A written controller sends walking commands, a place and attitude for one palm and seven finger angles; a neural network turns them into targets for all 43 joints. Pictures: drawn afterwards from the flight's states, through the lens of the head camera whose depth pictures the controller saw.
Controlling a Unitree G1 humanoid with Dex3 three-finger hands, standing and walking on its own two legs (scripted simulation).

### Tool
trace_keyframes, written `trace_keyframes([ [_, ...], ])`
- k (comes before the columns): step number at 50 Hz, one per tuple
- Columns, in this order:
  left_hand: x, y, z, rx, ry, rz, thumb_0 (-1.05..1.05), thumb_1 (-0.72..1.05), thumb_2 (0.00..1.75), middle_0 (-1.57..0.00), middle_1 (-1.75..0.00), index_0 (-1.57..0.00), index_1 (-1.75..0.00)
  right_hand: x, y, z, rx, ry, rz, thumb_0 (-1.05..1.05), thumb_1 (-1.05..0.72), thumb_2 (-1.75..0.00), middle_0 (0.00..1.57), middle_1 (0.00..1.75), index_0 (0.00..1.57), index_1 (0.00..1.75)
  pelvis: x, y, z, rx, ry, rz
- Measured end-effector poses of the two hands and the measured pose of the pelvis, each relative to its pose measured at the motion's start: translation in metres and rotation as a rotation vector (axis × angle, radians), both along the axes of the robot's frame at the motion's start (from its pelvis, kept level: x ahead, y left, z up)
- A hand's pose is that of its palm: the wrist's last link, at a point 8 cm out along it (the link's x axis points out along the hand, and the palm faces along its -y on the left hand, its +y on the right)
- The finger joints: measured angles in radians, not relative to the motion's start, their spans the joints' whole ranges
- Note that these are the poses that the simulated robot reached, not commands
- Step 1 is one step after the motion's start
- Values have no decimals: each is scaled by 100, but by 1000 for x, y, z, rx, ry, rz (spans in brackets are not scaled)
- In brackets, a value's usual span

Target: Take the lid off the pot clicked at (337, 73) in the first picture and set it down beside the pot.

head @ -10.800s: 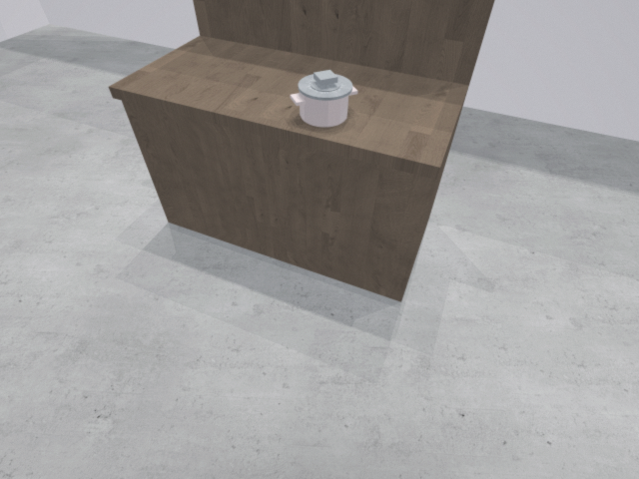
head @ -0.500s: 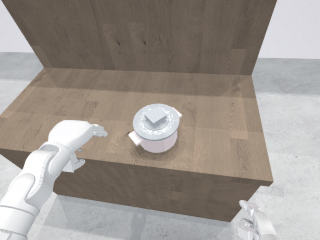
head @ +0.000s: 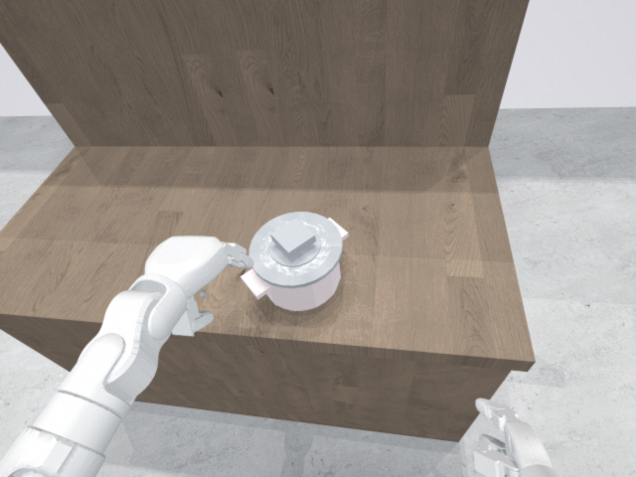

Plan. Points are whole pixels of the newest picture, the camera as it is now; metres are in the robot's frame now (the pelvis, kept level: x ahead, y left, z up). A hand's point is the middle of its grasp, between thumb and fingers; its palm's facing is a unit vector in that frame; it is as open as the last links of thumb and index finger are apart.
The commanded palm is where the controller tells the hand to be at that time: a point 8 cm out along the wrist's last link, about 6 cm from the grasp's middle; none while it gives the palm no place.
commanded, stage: move the open hand above the knob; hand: left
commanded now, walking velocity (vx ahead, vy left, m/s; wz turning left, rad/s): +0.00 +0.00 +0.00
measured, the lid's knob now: (293, 237) +0.47 +0.08 +0.00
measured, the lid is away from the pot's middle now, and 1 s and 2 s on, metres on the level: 0.00 0.00 0.00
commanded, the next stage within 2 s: lower the open fingers around the knob in 1.74 s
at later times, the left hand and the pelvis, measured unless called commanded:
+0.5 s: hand (233, 244) +0.39 +0.14 +0.08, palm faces -0.25 -0.05 -0.97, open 10.1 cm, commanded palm +0.38 +0.13 +0.14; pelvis +0.00 -0.01 +0.00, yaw +0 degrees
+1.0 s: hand (283, 211) +0.45 +0.08 +0.08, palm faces -0.29 -0.01 -0.96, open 10.0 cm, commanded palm +0.44 +0.08 +0.14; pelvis +0.01 -0.01 +0.00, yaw -1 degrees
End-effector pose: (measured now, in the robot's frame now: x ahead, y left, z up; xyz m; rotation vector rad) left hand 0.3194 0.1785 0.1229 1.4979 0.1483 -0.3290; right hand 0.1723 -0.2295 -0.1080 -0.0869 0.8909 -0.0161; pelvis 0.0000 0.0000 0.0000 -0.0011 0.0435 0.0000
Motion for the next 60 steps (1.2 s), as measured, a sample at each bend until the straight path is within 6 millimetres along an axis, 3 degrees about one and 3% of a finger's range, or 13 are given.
trace_keyframes([
  [3, 8, -5, 10, 32, -43, -58, 0, -23, 130, -83, -9, -83, -8, 2, -2, 1, -21, -3, -7, 1, -90, -90, 20, 30, 20, 30, 0, -3, 0, 2, -8, -2],
  [8, 30, 11, 19, -1, -86, 92, 0, -23, 130, -83, -9, -83, -8, -2, -5, 0, -1, 14, -19, 1, -91, -90, 20, 30, 20, 30, -2, -8, 0, 5, 4, -3],
  [15, 32, -24, -3, 32, 7, -1, 0, -23, 130, -83, -9, -83, -8, -5, -11, -3, -9, 26, -33, 1, -90, -90, 20, 30, 20, 30, -2, -9, -1, 6, 5, -4],
  [22, 59, -26, 24, 0, -90, 24, 0, -23, 130, -83, -9, -83, -8, -18, -17, -6, -21, 53, -61, 1, -91, -90, 20, 30, 20, 30, -1, -11, -1, 8, 17, -5],
  [25, 65, -31, 15, 3, -58, 60, 0, -23, 130, -83, -9, -83, -8, -23, -18, -10, 0, 78, -67, 1, -91, -90, 20, 30, 20, 30, -1, -11, -2, 9, 28, -8],
  [29, 67, -51, -3, 40, 12, 9, 0, -23, 130, -83, -9, -83, -8, -29, -19, -13, -4, 104, -84, 1, -90, -90, 20, 30, 20, 30, -1, -10, -3, 10, 31, -11],
  [33, 77, -71, 13, 26, -45, -71, 0, -23, 130, -83, -9, -83, -8, -34, -20, -15, -23, 104, -101, 1, -91, -90, 20, 30, 20, 30, 0, -9, -3, 11, 31, -12],
  [36, 94, -67, 20, 4, -75, -8, 0, -23, 130, -83, -9, -83, -8, -39, -19, -17, -19, 122, -113, 1, -91, -90, 20, 30, 20, 30, 1, -10, -4, 13, 39, -19],
  [39, 105, -62, 11, 35, -38, 73, 0, -23, 130, -83, -9, -83, -8, -47, -20, -19, -6, 148, -120, 1, -91, -90, 20, 30, 20, 30, 1, -11, -4, 15, 54, -25],
  [43, 105, -78, 0, 48, 17, 28, 0, -23, 130, -82, -9, -83, -8, -52, -22, -22, -14, 175, -130, 1, -90, -90, 20, 30, 20, 30, 3, -10, -5, 12, 64, -18],
  [46, 110, -92, 5, 28, 15, -30, 0, -23, 130, -83, -9, -83, -8, -55, -25, -24, -36, 180, -144, 1, -90, -90, 20, 30, 20, 30, 5, -9, -5, 11, 65, -17],
  [52, 135, -92, 15, 15, -16, 24, 0, -23, 130, -83, -9, -83, -8, -65, -27, -24, -47, 203, -173, 0, -91, -90, 20, 30, 20, 30, 7, -9, -5, 15, 84, -32],
  [60, 125, -92, 4, 11, 0, 5, 0, -23, 130, -82, -9, -83, -8, -67, -27, -24, -31, 212, -174, 1, -91, -90, 20, 30, 20, 30, 11, -8, -4, 10, 86, -37],
])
